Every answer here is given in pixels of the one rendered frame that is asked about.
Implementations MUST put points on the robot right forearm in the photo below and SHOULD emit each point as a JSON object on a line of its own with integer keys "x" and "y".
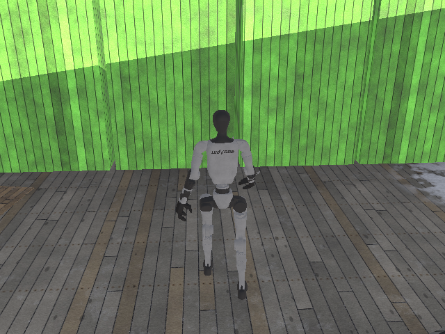
{"x": 251, "y": 178}

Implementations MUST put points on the robot left upper arm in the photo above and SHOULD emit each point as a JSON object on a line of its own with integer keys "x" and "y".
{"x": 199, "y": 148}

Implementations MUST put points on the robot right hand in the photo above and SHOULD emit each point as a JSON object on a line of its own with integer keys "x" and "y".
{"x": 245, "y": 180}

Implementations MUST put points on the robot right upper arm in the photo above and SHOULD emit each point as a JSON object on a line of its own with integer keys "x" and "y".
{"x": 246, "y": 154}

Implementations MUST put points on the right robot shin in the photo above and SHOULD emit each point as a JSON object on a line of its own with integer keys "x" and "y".
{"x": 241, "y": 265}

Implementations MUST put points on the robot left forearm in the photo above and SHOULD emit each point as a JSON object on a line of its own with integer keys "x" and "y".
{"x": 186, "y": 191}

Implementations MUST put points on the robot left hand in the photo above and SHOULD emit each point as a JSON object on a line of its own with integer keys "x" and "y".
{"x": 179, "y": 210}

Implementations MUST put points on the robot torso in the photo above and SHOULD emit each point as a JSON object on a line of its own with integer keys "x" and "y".
{"x": 222, "y": 163}

